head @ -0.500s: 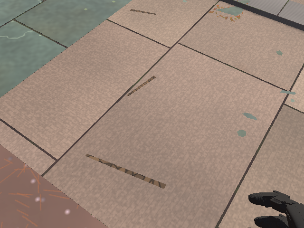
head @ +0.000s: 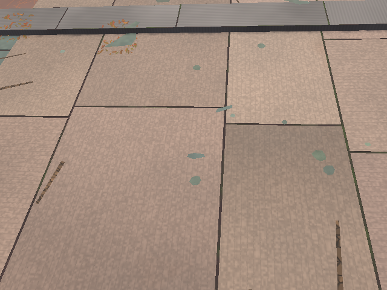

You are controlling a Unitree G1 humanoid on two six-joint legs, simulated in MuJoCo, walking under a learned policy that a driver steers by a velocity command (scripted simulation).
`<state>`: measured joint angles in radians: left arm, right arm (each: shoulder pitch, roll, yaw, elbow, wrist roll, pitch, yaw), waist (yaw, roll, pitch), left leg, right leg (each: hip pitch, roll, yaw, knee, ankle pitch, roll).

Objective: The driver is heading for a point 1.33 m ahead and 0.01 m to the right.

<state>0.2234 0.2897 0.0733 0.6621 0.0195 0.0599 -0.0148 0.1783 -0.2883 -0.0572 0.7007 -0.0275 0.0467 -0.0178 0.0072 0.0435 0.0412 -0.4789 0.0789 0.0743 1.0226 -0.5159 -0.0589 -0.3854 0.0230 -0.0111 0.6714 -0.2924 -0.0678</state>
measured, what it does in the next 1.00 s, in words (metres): steps on the spot, turning right: left foot, then right foot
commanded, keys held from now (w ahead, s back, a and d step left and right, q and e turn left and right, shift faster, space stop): e+shift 0.10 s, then shift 0.90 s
